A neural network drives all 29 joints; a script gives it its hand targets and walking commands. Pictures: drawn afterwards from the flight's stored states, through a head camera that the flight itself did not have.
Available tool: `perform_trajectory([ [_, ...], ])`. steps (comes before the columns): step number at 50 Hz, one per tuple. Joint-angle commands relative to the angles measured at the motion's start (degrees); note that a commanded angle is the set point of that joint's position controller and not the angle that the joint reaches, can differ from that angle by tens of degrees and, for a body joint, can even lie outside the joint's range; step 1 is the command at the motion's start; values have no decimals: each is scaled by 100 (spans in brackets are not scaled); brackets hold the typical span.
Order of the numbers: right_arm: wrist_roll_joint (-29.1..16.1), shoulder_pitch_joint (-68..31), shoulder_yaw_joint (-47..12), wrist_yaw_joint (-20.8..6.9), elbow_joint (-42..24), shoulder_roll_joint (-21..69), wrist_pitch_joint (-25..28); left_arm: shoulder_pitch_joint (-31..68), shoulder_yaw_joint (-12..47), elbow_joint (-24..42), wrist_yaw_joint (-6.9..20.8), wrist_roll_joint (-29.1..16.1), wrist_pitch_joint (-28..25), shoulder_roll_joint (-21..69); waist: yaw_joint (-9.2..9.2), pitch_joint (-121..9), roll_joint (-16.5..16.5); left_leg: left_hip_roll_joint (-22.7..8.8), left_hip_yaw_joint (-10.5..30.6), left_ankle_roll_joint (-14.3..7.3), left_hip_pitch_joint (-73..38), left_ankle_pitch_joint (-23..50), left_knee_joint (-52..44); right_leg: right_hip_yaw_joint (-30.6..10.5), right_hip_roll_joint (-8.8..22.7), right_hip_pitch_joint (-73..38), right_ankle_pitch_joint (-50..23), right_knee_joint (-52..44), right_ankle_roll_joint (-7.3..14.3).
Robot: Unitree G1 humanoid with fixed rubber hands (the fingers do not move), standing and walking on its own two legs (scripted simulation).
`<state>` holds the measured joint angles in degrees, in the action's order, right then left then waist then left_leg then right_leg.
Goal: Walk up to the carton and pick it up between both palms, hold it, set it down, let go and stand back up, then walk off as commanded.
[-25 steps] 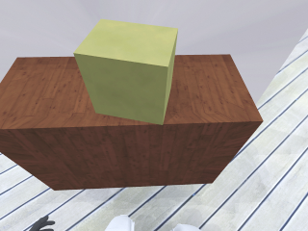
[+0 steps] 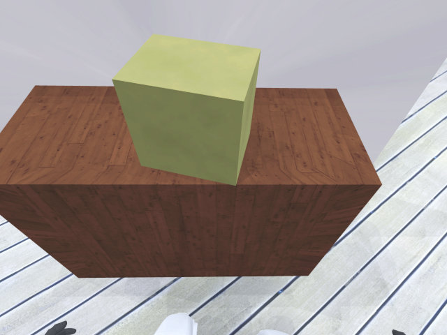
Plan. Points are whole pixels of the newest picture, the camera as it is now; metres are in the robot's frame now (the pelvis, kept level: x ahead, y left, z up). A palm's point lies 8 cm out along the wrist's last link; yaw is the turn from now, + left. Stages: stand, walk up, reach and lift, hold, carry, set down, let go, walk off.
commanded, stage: walk up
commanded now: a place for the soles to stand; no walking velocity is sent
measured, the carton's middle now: (195, 112) +0.56 +0.08 +0.07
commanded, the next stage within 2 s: none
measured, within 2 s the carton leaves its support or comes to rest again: neither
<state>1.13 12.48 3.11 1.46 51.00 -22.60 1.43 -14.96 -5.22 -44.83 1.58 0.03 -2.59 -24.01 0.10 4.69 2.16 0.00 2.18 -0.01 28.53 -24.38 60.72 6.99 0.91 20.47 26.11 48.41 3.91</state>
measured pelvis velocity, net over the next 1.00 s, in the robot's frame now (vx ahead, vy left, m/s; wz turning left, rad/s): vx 0.13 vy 0.08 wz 0.04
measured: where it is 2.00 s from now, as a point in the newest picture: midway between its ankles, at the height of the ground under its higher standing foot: outside the picture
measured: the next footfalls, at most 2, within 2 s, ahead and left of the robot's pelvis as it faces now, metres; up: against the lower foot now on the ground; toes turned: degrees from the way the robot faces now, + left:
left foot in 0.34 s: +0.18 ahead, +0.20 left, +0.00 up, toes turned +2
right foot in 0.82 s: +0.21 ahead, -0.02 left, +0.00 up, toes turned -4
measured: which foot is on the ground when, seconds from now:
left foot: up 0.00-0.32, down 0.34-1.00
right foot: down 0.00-0.38, up 0.40-0.80, down 0.82-1.00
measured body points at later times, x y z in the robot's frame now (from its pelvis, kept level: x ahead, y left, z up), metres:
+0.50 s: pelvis +0.09 +0.11 +0.00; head +0.09 +0.12 +0.45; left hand +0.19 +0.44 -0.09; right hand +0.18 -0.21 -0.10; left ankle +0.16 +0.19 -0.70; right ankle +0.05 -0.03 -0.63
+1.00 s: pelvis +0.13 +0.08 +0.01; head +0.17 +0.07 +0.45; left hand +0.23 +0.39 -0.10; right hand +0.24 -0.24 -0.11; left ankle +0.14 +0.20 -0.70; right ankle +0.17 -0.02 -0.70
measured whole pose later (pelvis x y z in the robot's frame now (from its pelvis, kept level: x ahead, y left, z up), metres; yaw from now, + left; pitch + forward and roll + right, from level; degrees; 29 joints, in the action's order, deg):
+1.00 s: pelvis +0.13 +0.08 +0.01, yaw +2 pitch -2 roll +2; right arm 0.9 9.6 3.1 -0.3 50.9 -22.7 2.8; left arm -10.9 -2.3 -45.9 0.2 0.0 -1.9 -21.0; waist 0.0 6.9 0.8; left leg 1.7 -0.7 -2.5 20.3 -21.8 43.7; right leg 5.4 4.1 23.5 20.9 46.3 1.8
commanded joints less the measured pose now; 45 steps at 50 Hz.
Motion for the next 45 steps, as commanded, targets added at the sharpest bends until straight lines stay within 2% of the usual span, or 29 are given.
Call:
perform_trajectory([
  [1,30,-112,452,-321,-411,-1403,45,-733,-605,-40,-386,126,-443,-1811,363,-183,-510,-70,739,-179,2528,491,1045,-3199,2102,-2499,742,-3271,-328],
  [2,5,-103,452,-325,-411,-1404,27,-637,-553,4,-382,111,-482,-1674,284,-113,-541,-116,762,-129,2294,692,960,-2863,1992,-2365,-247,-3125,-350],
  [3,-18,-121,440,-336,-432,-1386,14,-607,-521,49,-377,99,-495,-1621,233,-74,-332,-129,760,-95,2180,750,838,-2601,1913,-2402,-1003,-2965,-330],
  [5,-25,-247,417,-340,-461,-1340,-17,-693,-487,117,-385,76,-502,-1567,243,-50,-31,-139,730,-44,2054,856,608,-2215,1800,-2400,-1974,-2757,-199],
  [9,-24,-634,361,-378,-608,-1211,-3,-912,-511,235,-374,56,-477,-1600,360,88,387,-271,501,-9,1916,668,-261,-1920,1886,-2318,-2172,-2565,385],
  [13,31,-745,361,-467,-695,-1224,97,-593,-487,385,-307,96,-446,-1756,262,0,791,-589,-99,-145,926,302,-1218,-1748,2094,-1611,-1775,-2347,928],
  [14,20,-481,391,-475,-609,-1239,127,-378,-472,435,-285,100,-433,-1821,88,-120,956,-577,-278,-225,438,167,-1464,-1612,2148,-1263,-1811,-2206,923],
  [15,16,-65,449,-482,-466,-1275,150,-99,-452,453,-263,105,-417,-1837,-243,-281,815,-528,-362,-346,-478,348,-1912,-1379,2032,-712,-1783,-1886,802],
  [16,31,654,534,-453,-204,-1335,197,79,-380,477,-248,91,-416,-1710,-675,-659,296,-285,-453,-462,-1752,758,-2292,-931,1790,-92,-2254,-913,554],
  [17,42,1450,640,-355,141,-1534,253,-147,-275,445,-241,103,-376,-1317,-951,-1166,-733,54,-206,-496,-2764,555,-2587,-543,1244,233,-2551,968,272],
  [18,121,1683,721,-249,122,-1871,287,-524,-82,447,-231,42,-355,-690,-930,-1184,-2054,-574,1366,-761,-3161,-154,-3318,-222,554,1268,-1309,2295,-47],
  [19,67,1327,710,-215,-60,-2228,316,-696,-57,443,-217,-37,-322,-746,-666,-1035,-2331,-1543,4281,-1172,-3231,-968,-4490,-471,-322,2488,636,2739,-269],
  [20,-79,678,693,-240,-226,-2298,257,-367,-158,349,-263,98,-241,-1400,-532,-708,-1694,-1960,5134,-1622,-2498,-2033,-4987,-865,-83,2385,819,2997,-170],
  [21,-78,245,673,-236,-319,-2110,223,-166,-223,254,-271,138,-203,-1635,-361,1,-1065,-1954,4982,-1710,-1673,-2751,-5190,-984,123,2281,601,3033,-202],
  [22,-44,153,634,-211,-338,-1989,241,-87,-235,153,-226,121,-162,-1584,-251,445,-560,-1772,4350,-1509,-1157,-2513,-5043,-1082,304,2140,240,2899,-187],
  [23,-12,69,579,-181,-347,-1896,270,-153,-208,93,-184,98,-128,-1399,-115,659,-523,-1608,3903,-1312,-758,-2135,-4927,-1135,413,1940,-29,2696,-194],
  [25,-31,165,549,-151,-292,-1788,342,-262,-202,-14,-128,68,-50,-1320,-32,773,-595,-1305,3160,-812,-221,-1602,-4891,-1119,518,1401,-530,2132,-140],
  [28,2,422,490,-133,-323,-1639,426,-77,-202,-43,-122,57,30,-1167,-74,682,-707,-1140,2756,-632,-460,-634,-4655,-1122,482,1322,-798,1661,-204],
  [30,-17,480,463,-109,-360,-1591,446,34,-180,-46,-142,50,59,-1124,-105,441,-768,-1139,2476,-657,-804,420,-4295,-1089,495,1262,-698,1294,-246],
  [32,-7,595,430,-69,-407,-1542,458,183,-166,-14,-179,38,103,-1093,-149,242,-682,-1264,2496,-723,-1140,1293,-4013,-1111,476,1177,-395,939,-266],
  [35,-21,655,408,3,-419,-1548,427,289,-125,24,-243,-12,121,-1038,-170,-139,-817,-1393,2444,-900,-1678,2675,-3435,-1073,456,1004,284,327,-252],
  [37,-23,553,373,39,-414,-1542,379,191,-120,20,-267,-29,103,-1047,-126,-477,-876,-1466,2394,-981,-1772,3199,-3145,-984,399,665,470,11,-209],
  [39,-51,285,319,62,-422,-1530,339,44,-109,-54,-294,-14,65,-1002,10,-632,-762,-1406,2189,-1027,-1578,3712,-2790,-865,353,178,32,-571,-114],
  [40,-82,73,270,63,-484,-1433,315,-83,-101,-92,-311,2,0,-966,177,-743,-665,-1210,1749,-953,-1177,3856,-2428,-833,371,-471,-725,-1366,-42],
  [41,-151,-81,179,47,-464,-1182,300,-145,-120,-125,-331,77,-87,-1036,284,-877,-346,-908,1275,-730,-729,3744,-1949,-1166,571,-1113,-1770,-1843,96],
  [42,-251,-34,95,49,-492,-890,305,-262,-168,-151,-353,143,-169,-1345,242,-1310,396,-403,750,-366,-403,3252,-1173,-2101,1337,-1641,-2749,-2120,386],
  [43,-278,22,47,37,-411,-716,256,54,-170,-86,-345,82,-199,-1448,102,-1238,537,94,218,-114,-220,1484,-1106,-2570,1868,-1492,-3033,-2281,662],
  [44,-242,43,163,37,-247,-998,172,372,-137,-114,-299,52,-175,-1431,13,-1067,487,81,46,-145,-516,-565,-1044,-2494,2169,-948,-2692,-2195,1043],
  [45,-223,75,180,17,-178,-1075,162,485,-127,-93,-283,80,-160,-1408,8,-1028,526,45,-6,-184,-710,-782,-1062,-2357,2178,-789,-2350,-2111,1154],
])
